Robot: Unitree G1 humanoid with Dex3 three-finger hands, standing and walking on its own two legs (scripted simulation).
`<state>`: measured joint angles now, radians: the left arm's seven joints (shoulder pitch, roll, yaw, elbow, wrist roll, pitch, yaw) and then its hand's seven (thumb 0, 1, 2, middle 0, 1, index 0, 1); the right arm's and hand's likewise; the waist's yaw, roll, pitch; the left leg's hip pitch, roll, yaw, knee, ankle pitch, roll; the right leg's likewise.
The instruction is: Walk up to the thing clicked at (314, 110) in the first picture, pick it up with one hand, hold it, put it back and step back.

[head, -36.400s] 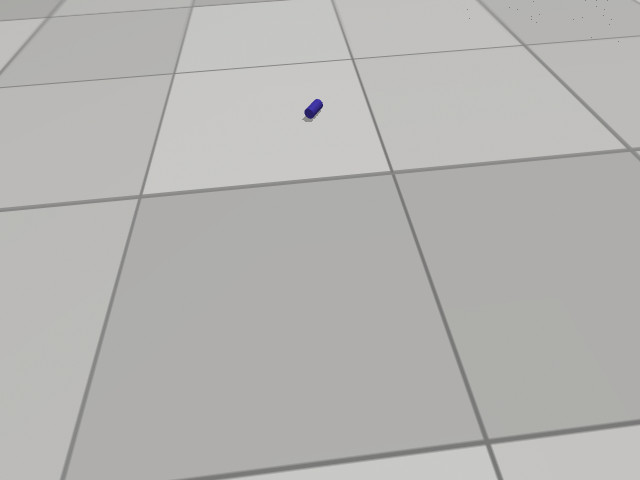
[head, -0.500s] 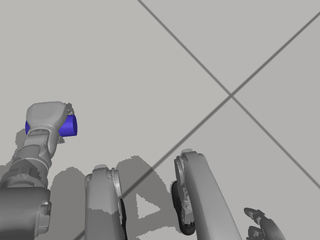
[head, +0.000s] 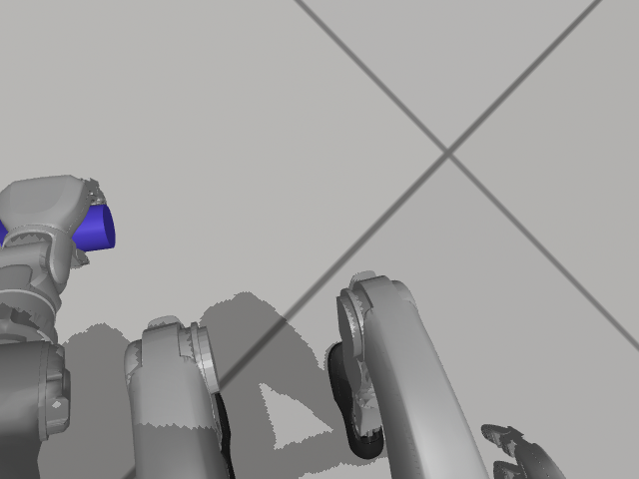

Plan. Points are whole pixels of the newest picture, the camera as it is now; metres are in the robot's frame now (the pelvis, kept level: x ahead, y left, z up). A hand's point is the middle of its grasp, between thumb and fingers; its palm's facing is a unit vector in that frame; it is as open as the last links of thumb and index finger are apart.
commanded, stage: crouch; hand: left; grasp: from above
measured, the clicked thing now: (61, 232) +0.46 +0.27 -0.20
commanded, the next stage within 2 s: lower in 0.36 s
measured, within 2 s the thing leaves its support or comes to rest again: rests again in 1.60 s
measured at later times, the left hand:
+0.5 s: hand (76, 233) +0.46 +0.26 -0.22, palm faces -0.48 -0.02 -0.88, open 8.8 cm
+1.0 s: hand (92, 240) +0.46 +0.26 -0.27, palm faces -0.48 -0.03 -0.87, open 8.7 cm
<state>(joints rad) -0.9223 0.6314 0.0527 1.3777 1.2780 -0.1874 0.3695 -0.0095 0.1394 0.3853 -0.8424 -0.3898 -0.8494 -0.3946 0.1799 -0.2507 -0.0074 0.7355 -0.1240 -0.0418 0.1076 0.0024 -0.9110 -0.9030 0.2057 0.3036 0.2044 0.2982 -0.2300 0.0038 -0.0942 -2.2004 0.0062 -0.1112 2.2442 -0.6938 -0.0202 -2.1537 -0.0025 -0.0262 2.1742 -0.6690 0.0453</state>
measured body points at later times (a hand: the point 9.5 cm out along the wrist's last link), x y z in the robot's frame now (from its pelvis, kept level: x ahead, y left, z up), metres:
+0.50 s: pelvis +0.00 +0.00 -0.04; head +0.24 +0.06 +0.33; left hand +0.48 +0.26 -0.17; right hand +0.03 -0.28 -0.14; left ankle +0.07 +0.13 -0.35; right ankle +0.10 -0.13 -0.35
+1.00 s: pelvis +0.00 +0.00 -0.07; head +0.26 +0.07 +0.29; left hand +0.48 +0.25 -0.22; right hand +0.03 -0.27 -0.16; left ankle +0.07 +0.13 -0.35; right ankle +0.10 -0.13 -0.35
